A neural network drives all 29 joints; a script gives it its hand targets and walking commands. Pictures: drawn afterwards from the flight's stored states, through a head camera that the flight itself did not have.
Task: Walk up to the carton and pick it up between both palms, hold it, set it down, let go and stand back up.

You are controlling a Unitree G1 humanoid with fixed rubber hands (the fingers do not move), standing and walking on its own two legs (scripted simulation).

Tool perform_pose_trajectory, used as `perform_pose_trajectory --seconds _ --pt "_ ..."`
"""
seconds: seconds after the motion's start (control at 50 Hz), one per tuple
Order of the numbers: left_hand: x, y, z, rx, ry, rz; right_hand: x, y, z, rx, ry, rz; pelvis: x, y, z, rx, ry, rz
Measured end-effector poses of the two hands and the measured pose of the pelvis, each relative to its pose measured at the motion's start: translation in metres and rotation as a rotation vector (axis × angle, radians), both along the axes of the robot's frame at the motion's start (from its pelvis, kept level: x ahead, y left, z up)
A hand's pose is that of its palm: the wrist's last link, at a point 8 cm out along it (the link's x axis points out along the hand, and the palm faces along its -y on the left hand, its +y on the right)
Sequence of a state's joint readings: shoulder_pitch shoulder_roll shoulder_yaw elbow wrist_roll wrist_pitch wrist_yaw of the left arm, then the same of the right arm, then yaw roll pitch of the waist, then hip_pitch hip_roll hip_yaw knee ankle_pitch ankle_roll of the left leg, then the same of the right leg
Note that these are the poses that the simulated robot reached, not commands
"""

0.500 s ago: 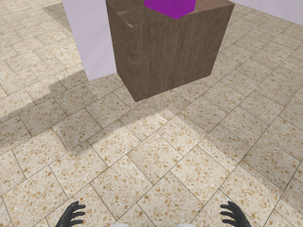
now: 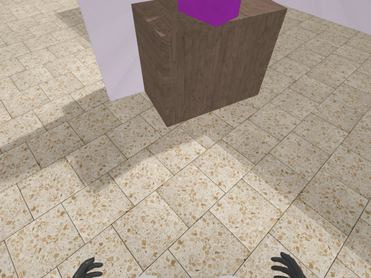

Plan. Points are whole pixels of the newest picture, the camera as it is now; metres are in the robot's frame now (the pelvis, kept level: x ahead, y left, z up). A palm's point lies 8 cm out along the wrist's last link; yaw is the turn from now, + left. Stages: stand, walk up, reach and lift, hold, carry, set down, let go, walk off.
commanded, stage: stand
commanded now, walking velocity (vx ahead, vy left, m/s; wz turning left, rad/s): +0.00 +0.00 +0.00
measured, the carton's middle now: out of the picture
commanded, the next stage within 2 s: walk up in 0.10 s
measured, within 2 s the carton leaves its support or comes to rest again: neither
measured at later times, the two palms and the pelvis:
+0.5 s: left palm out of the picture +0.10 +0.24 -0.09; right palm out of the picture +0.06 -0.29 -0.10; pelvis +0.02 -0.03 +0.00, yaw +2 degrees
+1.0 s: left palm out of the picture +0.06 +0.13 -0.12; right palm (296, 173) +0.39 -0.31 -0.08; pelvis +0.18 -0.11 +0.00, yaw +16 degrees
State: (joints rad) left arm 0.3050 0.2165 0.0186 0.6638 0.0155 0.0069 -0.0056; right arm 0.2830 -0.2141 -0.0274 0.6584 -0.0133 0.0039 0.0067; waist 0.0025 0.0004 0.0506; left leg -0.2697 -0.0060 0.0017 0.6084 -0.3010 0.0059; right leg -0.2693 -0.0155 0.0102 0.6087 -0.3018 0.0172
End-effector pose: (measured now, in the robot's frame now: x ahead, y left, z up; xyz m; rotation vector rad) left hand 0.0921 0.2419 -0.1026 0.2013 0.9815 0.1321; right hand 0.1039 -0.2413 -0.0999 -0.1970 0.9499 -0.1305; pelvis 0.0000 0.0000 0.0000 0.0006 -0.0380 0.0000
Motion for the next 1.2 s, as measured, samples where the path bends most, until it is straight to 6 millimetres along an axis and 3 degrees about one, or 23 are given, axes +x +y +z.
perform_pose_trajectory --seconds 0.38,0.44,0.54,0.62,0.68,0.74,0.88,0.98,1.1,1.16,1.2 --pt "-0.003 0.002 0.0 0.022 0.003 -0.028 -0.019 -0.01 -0.003 -0.022 0.05 0.009 0.003 -0.006 -0.001 -0.001 0.012 0.027" --pt "0.001 0.004 0.003 0.024 -0.014 -0.013 -0.033 -0.025 -0.002 -0.06 0.115 0.015 0.01 -0.016 0.001 0.0 0.022 0.036" --pt "0.018 -0.011 0.01 0.029 -0.011 -0.017 -0.056 -0.07 0.001 -0.111 0.219 -0.04 0.027 -0.043 0.005 0.002 0.023 0.052" --pt "0.042 -0.036 0.011 0.044 -0.055 0.0 -0.049 -0.111 -0.012 -0.124 0.275 -0.053 0.048 -0.072 -0.005 0.011 0.012 0.075" --pt "0.045 -0.055 0.004 0.075 -0.09 0.051 -0.015 -0.133 -0.03 -0.13 0.287 0.007 0.065 -0.092 -0.018 -0.01 -0.011 0.124" --pt "0.027 -0.071 -0.002 0.071 -0.047 0.137 0.042 -0.133 -0.027 -0.12 0.231 0.101 0.084 -0.104 -0.014 0.008 -0.025 0.169" --pt "-0.024 -0.101 -0.006 0.025 0.181 0.302 0.187 -0.107 0.01 -0.064 0.002 0.27 0.132 -0.113 0.004 0.012 -0.023 0.22" --pt "-0.033 -0.111 -0.015 -0.016 0.303 0.394 0.266 -0.079 0.018 -0.067 -0.038 0.367 0.175 -0.111 0.002 -0.004 -0.002 0.274" --pt "-0.006 -0.11 -0.042 -0.056 0.403 0.438 0.356 -0.034 0.007 -0.09 -0.105 0.454 0.235 -0.095 -0.02 0.029 0.014 0.33" --pt "0.034 -0.105 -0.047 -0.069 0.405 0.398 0.375 -0.031 0.001 -0.103 -0.124 0.432 0.261 -0.089 -0.024 0.034 -0.009 0.337" --pt "0.076 -0.095 -0.044 -0.059 0.36 0.36 0.376 -0.04 0.002 -0.108 -0.101 0.376 0.28 -0.089 -0.02 0.03 -0.026 0.335"
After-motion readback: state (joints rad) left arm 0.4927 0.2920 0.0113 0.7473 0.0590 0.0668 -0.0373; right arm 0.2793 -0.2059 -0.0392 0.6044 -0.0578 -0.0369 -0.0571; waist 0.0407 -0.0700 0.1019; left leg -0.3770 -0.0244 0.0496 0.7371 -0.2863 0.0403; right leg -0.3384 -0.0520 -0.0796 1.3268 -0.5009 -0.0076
